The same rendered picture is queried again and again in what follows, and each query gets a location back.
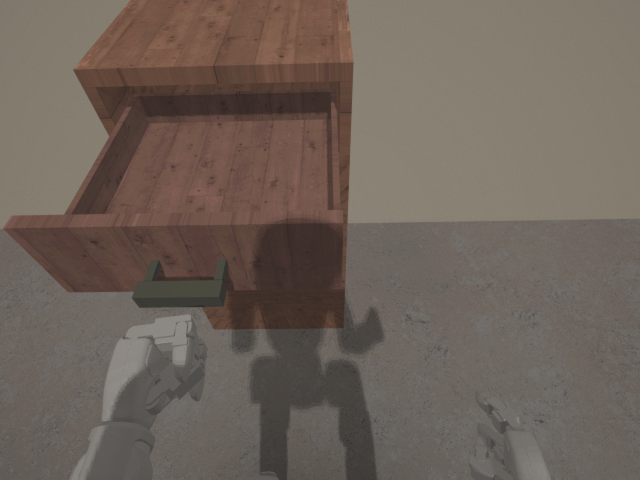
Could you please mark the drawer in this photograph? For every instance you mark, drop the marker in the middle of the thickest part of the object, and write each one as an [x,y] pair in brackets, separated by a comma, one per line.
[189,178]

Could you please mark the cabinet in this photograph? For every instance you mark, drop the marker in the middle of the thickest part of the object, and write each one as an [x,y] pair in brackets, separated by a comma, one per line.
[177,46]

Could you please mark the left robot forearm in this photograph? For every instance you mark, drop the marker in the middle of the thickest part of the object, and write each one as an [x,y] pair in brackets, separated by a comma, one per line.
[117,451]

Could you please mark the handle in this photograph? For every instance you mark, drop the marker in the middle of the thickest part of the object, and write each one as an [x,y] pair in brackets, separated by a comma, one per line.
[198,293]

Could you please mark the left robot hand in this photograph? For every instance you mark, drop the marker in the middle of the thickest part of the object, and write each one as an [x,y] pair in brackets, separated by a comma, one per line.
[130,393]

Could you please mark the right robot hand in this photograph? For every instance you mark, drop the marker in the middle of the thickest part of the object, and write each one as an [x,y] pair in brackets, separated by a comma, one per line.
[517,455]

